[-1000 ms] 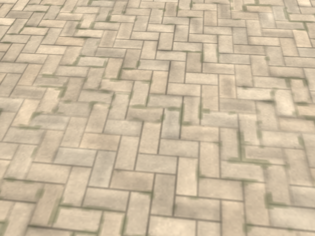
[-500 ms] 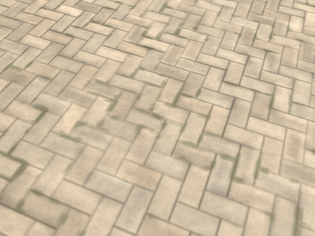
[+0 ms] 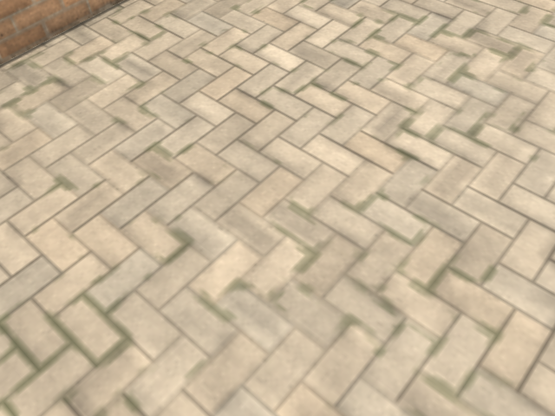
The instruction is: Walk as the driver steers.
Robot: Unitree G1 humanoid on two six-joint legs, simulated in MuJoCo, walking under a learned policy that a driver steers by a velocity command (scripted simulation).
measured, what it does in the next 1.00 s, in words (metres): walks ahead, turning left: left foot, then right foot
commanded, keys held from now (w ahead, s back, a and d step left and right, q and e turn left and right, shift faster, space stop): w+q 0.62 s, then w+e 0.14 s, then e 0.24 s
